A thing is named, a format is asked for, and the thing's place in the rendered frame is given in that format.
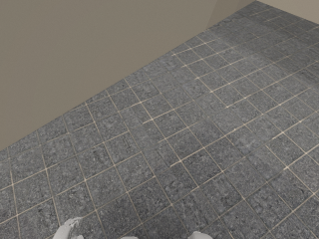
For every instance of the robot left hand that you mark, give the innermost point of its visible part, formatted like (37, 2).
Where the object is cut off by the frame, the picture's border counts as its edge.
(65, 231)

